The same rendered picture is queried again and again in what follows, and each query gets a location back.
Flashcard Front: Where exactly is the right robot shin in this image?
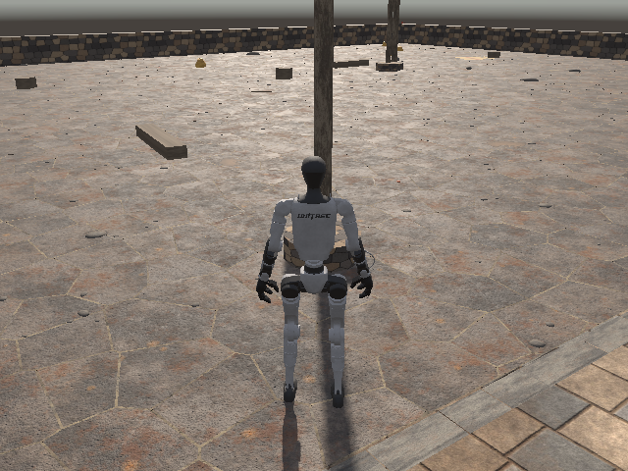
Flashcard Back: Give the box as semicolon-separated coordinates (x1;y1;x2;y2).
331;328;344;394

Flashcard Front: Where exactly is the right robot upper arm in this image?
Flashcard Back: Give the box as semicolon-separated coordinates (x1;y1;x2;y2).
335;198;361;252

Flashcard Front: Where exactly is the left robot thigh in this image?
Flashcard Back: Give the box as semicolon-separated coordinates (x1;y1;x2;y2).
281;274;300;341

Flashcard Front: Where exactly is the left robot upper arm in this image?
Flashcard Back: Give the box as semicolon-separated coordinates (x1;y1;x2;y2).
268;198;293;253

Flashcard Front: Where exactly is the right robot forearm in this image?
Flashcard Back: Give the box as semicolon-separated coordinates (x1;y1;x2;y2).
350;237;371;279

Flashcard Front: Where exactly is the robot left hand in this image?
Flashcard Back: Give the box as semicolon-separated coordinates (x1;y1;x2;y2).
256;278;279;303

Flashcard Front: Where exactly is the robot right hand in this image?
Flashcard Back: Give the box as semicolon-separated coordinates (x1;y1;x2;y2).
350;274;373;298

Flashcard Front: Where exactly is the left robot forearm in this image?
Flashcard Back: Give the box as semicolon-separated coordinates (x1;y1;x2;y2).
258;238;278;282

